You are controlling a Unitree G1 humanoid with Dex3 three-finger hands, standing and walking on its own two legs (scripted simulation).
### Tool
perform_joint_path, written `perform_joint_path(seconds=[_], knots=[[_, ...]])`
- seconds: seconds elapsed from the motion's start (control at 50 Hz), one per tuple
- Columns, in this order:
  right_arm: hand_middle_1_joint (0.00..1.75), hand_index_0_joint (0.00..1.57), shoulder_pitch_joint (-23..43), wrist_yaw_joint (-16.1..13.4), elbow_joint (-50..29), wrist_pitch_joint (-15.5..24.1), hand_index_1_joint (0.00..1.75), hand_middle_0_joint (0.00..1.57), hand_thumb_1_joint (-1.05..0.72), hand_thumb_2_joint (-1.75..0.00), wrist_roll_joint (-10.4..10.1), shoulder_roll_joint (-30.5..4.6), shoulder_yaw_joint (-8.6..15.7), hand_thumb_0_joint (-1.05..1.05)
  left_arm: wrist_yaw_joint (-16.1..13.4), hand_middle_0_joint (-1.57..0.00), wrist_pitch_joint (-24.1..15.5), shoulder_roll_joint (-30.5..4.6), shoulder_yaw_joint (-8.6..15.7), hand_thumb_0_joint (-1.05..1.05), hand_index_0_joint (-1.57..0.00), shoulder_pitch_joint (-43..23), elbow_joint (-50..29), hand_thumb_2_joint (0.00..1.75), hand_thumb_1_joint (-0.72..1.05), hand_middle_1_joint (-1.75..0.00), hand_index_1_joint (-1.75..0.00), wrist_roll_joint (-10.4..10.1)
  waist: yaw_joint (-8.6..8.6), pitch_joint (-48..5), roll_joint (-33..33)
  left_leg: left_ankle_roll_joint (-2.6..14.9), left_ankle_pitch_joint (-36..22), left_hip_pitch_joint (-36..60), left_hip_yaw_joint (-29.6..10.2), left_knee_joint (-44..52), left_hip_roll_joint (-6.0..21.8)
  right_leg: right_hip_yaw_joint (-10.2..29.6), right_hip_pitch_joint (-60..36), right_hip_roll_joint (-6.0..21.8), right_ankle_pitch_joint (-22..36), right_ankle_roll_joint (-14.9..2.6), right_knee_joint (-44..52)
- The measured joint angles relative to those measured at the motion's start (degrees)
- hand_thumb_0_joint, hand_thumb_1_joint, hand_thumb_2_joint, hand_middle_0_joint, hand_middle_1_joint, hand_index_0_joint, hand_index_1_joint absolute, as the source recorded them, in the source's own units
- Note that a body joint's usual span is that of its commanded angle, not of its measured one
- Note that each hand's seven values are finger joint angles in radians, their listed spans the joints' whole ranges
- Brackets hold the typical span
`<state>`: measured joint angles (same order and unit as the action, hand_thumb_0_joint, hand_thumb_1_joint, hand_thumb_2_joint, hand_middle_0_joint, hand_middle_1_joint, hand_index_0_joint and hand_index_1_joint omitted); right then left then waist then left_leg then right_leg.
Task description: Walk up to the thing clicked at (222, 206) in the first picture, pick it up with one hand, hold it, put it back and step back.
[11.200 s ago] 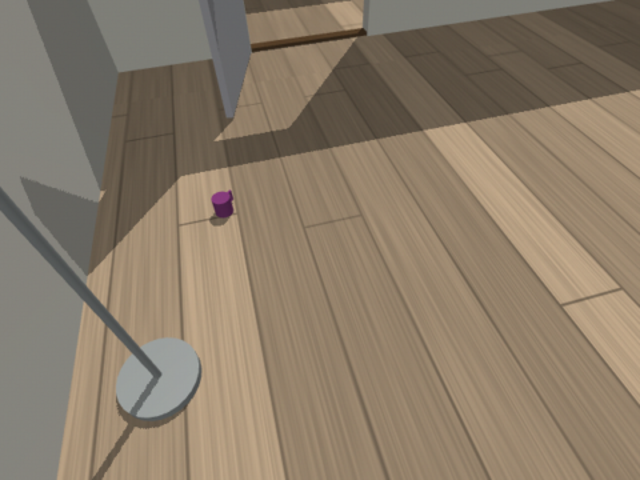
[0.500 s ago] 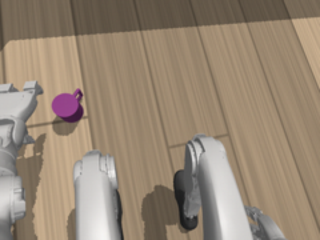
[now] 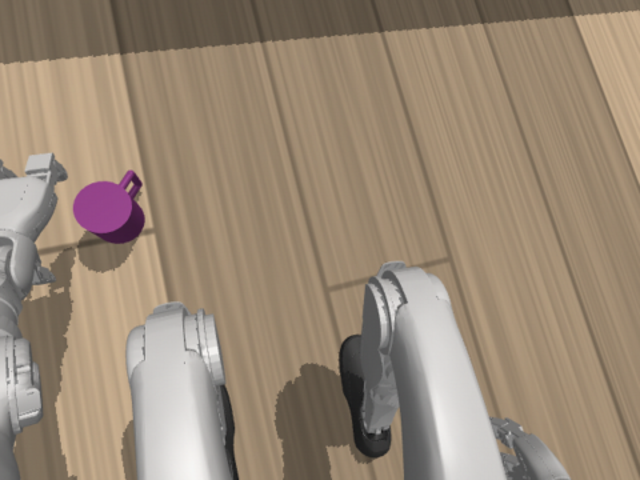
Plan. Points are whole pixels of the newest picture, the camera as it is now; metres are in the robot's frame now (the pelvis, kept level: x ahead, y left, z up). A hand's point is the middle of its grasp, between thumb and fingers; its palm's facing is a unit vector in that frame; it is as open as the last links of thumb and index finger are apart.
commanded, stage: rise first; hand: left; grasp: from above
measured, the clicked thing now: (117, 205) +0.50 +0.25 -0.30
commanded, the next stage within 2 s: approach in 0.10 s
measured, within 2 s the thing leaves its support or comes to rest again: neither
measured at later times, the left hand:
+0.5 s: hand (80, 207) +0.47 +0.27 -0.19, palm faces -0.43 -0.03 -0.90, open 14.1 cm
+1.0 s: hand (75, 222) +0.45 +0.28 -0.20, palm faces -0.49 -0.05 -0.87, open 14.0 cm
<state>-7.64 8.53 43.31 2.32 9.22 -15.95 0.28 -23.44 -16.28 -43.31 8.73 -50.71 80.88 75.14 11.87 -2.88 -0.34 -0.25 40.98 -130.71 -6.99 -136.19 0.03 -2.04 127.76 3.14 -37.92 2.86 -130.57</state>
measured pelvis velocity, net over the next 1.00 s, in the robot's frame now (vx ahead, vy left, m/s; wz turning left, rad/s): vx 0.00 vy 0.00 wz -0.01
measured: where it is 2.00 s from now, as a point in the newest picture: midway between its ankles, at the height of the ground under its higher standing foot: (295, 438)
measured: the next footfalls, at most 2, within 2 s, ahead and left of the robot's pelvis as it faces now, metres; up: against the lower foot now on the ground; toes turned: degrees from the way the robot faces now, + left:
none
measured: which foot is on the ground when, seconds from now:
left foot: down 0.00-1.00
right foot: down 0.00-1.00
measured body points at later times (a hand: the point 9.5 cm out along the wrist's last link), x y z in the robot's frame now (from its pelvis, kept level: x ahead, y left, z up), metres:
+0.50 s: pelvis +0.00 +0.00 -0.01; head +0.25 +0.08 +0.36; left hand +0.49 +0.27 -0.14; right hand +0.06 -0.28 -0.11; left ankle +0.07 +0.12 -0.31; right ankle +0.10 -0.14 -0.31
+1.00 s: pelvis +0.00 +0.00 -0.02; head +0.25 +0.05 +0.35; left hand +0.47 +0.28 -0.15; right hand +0.01 -0.28 -0.12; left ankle +0.07 +0.12 -0.31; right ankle +0.10 -0.14 -0.31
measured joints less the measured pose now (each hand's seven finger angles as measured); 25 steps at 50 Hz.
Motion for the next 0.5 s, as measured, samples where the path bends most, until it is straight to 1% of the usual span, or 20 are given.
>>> perform_joint_path(seconds=[0.24, 0.32, 0.4, 0.46, 0.5], knots=[[0.3, 0.2, 0.26, 0.29, 0.33, 0.23, 0.3, 0.2, -0.92, -0.9, 0.51, 0.06, -0.63, 0.0, -0.81, -0.08, -0.13, -0.42, 0.0, 0.0, -0.08, -0.42, 1.26, 1.02, -0.54, -1.03, -1.03, 0.27, 0.44, 0.0, 0.0, 0.11, 0.25, -0.88, -0.25, -0.99, -0.13, -0.13, 0.6, -0.03, -0.23, 0.18, -0.71], [0.3, 0.2, 0.19, 0.45, 0.55, 0.58, 0.3, 0.2, -0.92, -0.9, 0.41, 0.26, -0.58, 0.0, -1.11, -0.08, 0.52, 0.08, -1.91, 0.0, -0.08, -1.12, 1.78, 1.01, -0.54, -1.04, -1.03, -0.01, 0.47, -0.1, -0.23, 0.21, 0.18, -1.2, -0.02, -1.13, -0.19, 0.1, 0.91, 0.01, -0.25, 0.23, -0.93], [0.3, 0.2, 0.21, 0.44, 0.73, 1.19, 0.3, 0.2, -0.91, -0.9, 0.37, 0.41, -0.85, 0.0, -1.49, -0.08, 1.05, 1.05, -4.34, 0.0, -0.08, -2.85, 2.23, 1.01, -0.54, -1.05, -1.04, 0.04, 0.94, -0.08, -0.52, 0.28, 0.07, -1.56, 0.0, -1.38, -0.24, 0.15, 1.2, 0.01, -0.16, 0.34, -1.13], [0.3, 0.2, 0.29, 0.32, 0.77, 1.65, 0.3, 0.2, -0.92, -0.89, 0.36, 0.52, -1.27, 0.0, -2.44, -0.08, 2.03, 2.07, -5.88, -0.01, -0.08, -5.35, 3.58, 1.0, -0.53, -1.06, -1.05, 0.37, 1.89, -0.07, -0.81, 0.32, 0.0, -1.77, 0.03, -1.56, -0.15, 0.21, 1.46, -0.12, 0.02, 0.36, -1.25], [0.3, 0.2, 0.32, 0.27, 0.54, 1.94, 0.3, 0.2, -0.92, -0.89, 0.47, 0.52, -1.69, 0.0, -3.23, -0.08, 3.12, 2.59, -6.1, -0.01, -0.08, -7.2, 4.77, 1.0, -0.53, -1.06, -1.05, 0.88, 2.92, -0.04, -0.75, 0.33, -0.06, -2.01, -0.09, -1.7, -0.1, 0.11, 1.66, -0.2, 0.18, 0.36, -1.27]])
